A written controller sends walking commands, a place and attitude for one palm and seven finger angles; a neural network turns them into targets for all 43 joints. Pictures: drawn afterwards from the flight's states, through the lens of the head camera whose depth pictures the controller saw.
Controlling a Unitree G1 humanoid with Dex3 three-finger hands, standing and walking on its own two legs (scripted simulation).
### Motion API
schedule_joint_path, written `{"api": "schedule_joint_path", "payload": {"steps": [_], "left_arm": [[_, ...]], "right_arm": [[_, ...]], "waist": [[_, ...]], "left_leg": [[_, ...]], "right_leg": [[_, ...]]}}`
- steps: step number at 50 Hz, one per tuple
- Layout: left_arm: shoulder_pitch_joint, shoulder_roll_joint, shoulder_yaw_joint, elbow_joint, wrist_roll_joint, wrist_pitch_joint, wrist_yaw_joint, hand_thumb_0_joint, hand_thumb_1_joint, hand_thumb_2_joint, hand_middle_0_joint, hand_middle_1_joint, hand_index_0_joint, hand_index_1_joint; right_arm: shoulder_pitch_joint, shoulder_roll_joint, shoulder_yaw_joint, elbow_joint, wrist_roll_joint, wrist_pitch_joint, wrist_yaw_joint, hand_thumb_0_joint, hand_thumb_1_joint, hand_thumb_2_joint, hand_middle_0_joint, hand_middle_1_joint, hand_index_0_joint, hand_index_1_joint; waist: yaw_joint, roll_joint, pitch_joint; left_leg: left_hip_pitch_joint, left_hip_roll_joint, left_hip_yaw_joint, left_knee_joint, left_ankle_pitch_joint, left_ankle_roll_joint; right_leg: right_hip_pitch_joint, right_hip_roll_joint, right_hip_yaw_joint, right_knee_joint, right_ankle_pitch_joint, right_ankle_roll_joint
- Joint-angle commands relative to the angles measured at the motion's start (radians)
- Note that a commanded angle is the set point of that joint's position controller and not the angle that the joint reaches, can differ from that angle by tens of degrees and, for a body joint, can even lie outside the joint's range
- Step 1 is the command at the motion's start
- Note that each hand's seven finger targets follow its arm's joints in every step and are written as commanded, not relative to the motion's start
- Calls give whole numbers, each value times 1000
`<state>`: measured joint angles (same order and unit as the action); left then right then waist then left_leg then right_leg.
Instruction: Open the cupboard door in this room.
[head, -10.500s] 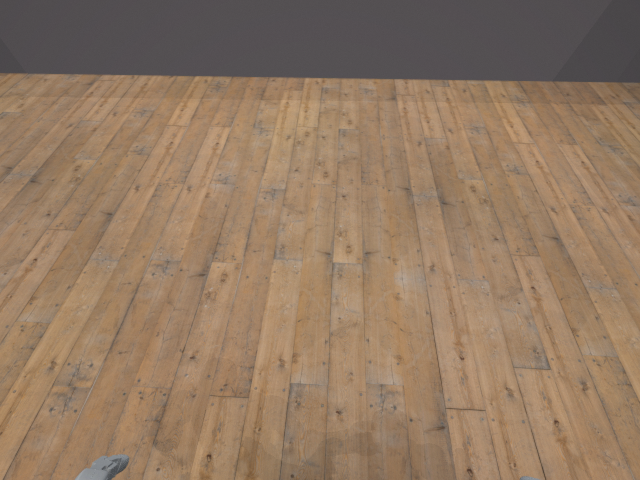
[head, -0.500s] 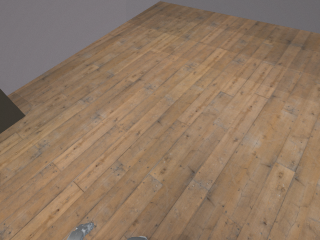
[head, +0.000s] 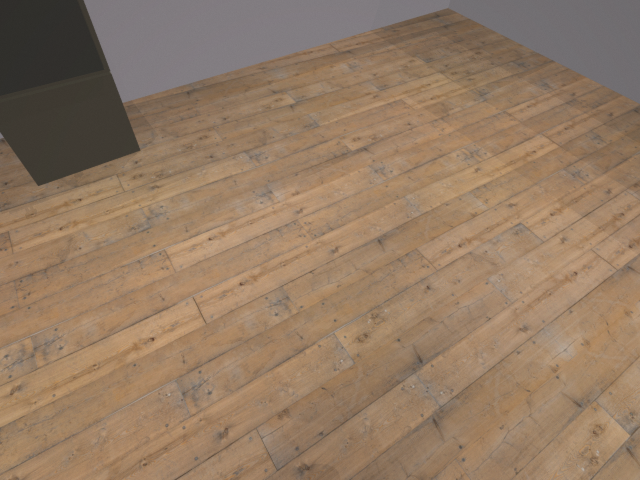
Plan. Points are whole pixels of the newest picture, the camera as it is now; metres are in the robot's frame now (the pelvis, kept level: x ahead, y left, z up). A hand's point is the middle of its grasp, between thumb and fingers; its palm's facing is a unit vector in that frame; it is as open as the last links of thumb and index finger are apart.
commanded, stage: turn or walk to find it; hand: left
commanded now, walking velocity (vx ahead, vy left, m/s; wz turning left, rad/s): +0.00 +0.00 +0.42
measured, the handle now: out of the picture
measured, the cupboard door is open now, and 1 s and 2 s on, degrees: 0 0 0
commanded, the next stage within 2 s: stand and wait in 0.52 s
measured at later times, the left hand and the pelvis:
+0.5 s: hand out of the picture +0.03 +0.16 -0.13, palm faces +0.22 -0.93 -0.30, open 7.4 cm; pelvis -0.02 -0.05 +0.01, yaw +12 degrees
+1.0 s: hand out of the picture -0.14 +0.13 -0.17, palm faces +0.36 -0.92 -0.18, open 7.4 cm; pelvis -0.06 -0.03 +0.01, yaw +16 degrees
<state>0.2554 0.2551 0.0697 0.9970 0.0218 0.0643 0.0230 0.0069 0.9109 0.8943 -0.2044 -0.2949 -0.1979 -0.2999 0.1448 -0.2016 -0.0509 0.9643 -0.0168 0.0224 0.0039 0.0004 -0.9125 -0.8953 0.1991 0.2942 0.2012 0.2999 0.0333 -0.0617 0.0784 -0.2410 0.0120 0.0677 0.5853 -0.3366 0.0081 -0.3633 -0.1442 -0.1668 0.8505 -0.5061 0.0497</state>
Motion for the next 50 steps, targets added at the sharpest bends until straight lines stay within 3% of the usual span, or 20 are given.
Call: {"api": "schedule_joint_path", "payload": {"steps": [1,5,11,14,16,17,18,19,20,21,22,24,26,31,40,43,45,46,48,50], "left_arm": [[-90,64,7,-101,-6,-27,-7,0,900,900,-200,-300,-200,-300],[-56,60,3,-84,-9,-35,-13,0,900,900,-200,-300,-200,-300],[-103,45,-2,-120,-13,-32,-5,0,900,900,-200,-300,-200,-300],[-72,37,-4,-122,-17,-40,-4,0,900,900,-200,-300,-200,-300],[-13,44,0,-106,-17,-51,-3,0,900,900,-200,-300,-200,-300],[30,59,5,-97,-14,-60,-1,0,900,900,-200,-300,-200,-300],[60,127,16,-93,-2,-73,6,0,900,900,-200,-300,-200,-300],[68,210,33,-100,8,-76,11,0,900,900,-200,-300,-200,-300],[59,207,28,-115,-2,-69,13,0,900,900,-200,-300,-200,-300],[-14,161,29,-126,-5,-74,17,0,900,900,-200,-300,-200,-300],[-71,137,22,-145,-7,-70,13,0,900,900,-200,-300,-200,-300],[-113,89,5,-156,-9,-76,9,0,900,900,-200,-300,-200,-300],[-101,80,2,-153,-9,-80,10,0,900,900,-200,-300,-200,-300],[25,67,-2,-89,-4,-88,14,0,900,900,-200,-300,-200,-300],[86,94,-2,13,8,-80,10,0,900,900,-200,-300,-200,-300],[39,67,-12,35,-8,-73,12,0,900,900,-200,-300,-200,-300],[57,-8,-33,33,-20,-64,6,0,900,900,-200,-300,-200,-300],[48,-27,-40,37,-16,-59,6,0,900,900,-200,-300,-200,-300],[26,-28,-49,68,-6,-44,4,0,900,900,-200,-300,-200,-300],[65,-30,-52,97,-4,-45,-1,0,900,900,-200,-300,-200,-300]], "right_arm": [[67,-195,-35,-35,-6,-10,-28,0,-900,-900,200,300,200,300],[61,-190,-33,-48,0,-19,-27,0,-900,-900,200,300,200,300],[77,-200,-44,-53,-8,-9,-21,0,-900,-900,200,300,200,300],[48,-203,-50,-66,-11,-3,-18,0,-900,-900,200,300,200,300],[31,-199,-53,-70,-7,0,-16,0,-900,-900,200,300,200,300],[28,-182,-53,-76,-1,-1,-14,0,-900,-900,200,300,200,300],[49,-127,-46,-83,9,-1,-8,0,-900,-900,200,300,200,300],[33,-76,-36,-113,7,0,-6,0,-900,-900,200,300,200,300],[21,-128,-49,-113,2,13,-8,0,-900,-900,200,300,200,300],[42,-136,-57,-83,-5,29,-6,0,-900,-900,200,300,200,300],[64,-133,-61,-57,-6,36,0,0,-900,-900,200,300,200,300],[112,-116,-57,-22,-10,40,11,0,-900,-900,200,300,200,300],[144,-103,-56,-7,-9,44,14,0,-900,-900,200,300,200,300],[90,-91,-41,1,-7,38,5,0,-900,-900,200,300,200,300],[62,-41,-1,28,8,9,-12,0,-900,-900,200,300,200,300],[165,-38,9,83,12,-12,-21,0,-900,-900,200,300,200,300],[149,-121,-3,79,5,-29,-28,0,-900,-900,200,300,200,300],[104,-142,1,66,2,-24,-33,0,-900,-900,200,300,200,300],[60,-99,15,81,-1,-31,-48,0,-900,-900,200,300,200,300],[50,-77,19,88,2,-36,-54,0,-900,-900,200,300,200,300]], "waist": [[-62,277,-65],[-49,204,-102],[-64,224,-85],[-48,237,-96],[-18,210,-114],[4,172,-136],[13,-12,-164],[25,-260,-125],[26,-171,-117],[-6,-197,-69],[-32,-121,-29],[-60,-62,-22],[-63,-75,-36],[-7,-76,-62],[21,-103,-91],[-42,-41,-126],[-29,231,-110],[-18,276,-59],[-19,305,14],[-6,273,15]], "left_leg": [[123,280,-285,-242,600,153],[173,220,-226,-220,676,138],[123,229,-308,-226,567,161],[69,209,-343,-192,564,151],[5,175,-342,-144,500,121],[-55,136,-319,-89,402,83],[-201,45,-237,48,166,19],[-350,-84,-110,279,-231,-39],[-300,-40,-157,445,-260,-34],[-290,-18,-200,542,-197,-29],[-295,-16,-182,618,-126,-33],[-294,-2,-146,668,-20,-49],[-295,3,-129,676,31,-65],[-291,24,-125,537,9,-80],[-71,28,-27,75,-108,-49],[154,35,-23,-209,128,-30],[190,227,-245,-302,184,40],[85,291,-278,-348,172,92],[20,254,-231,-378,268,105],[47,220,-165,-321,423,96]], "right_leg": [[-198,15,134,256,27,19],[-168,42,128,215,88,34],[-104,63,133,56,51,37],[6,93,113,-124,77,27],[132,107,100,-287,209,22],[237,85,110,-425,316,18],[383,-71,258,-518,350,-21],[380,-307,505,-556,483,-136],[242,-357,474,-568,499,-200],[142,-296,434,-610,339,-190],[106,-243,378,-623,230,-166],[105,-166,244,-603,254,-127],[136,-145,176,-600,285,-112],[248,-164,203,-586,404,-144],[250,-176,229,-554,511,-206],[145,-111,171,-475,423,-132],[13,20,85,-346,255,-46],[41,39,63,-316,163,-27],[70,35,83,-237,131,-16],[84,37,97,-247,159,-21]]}}
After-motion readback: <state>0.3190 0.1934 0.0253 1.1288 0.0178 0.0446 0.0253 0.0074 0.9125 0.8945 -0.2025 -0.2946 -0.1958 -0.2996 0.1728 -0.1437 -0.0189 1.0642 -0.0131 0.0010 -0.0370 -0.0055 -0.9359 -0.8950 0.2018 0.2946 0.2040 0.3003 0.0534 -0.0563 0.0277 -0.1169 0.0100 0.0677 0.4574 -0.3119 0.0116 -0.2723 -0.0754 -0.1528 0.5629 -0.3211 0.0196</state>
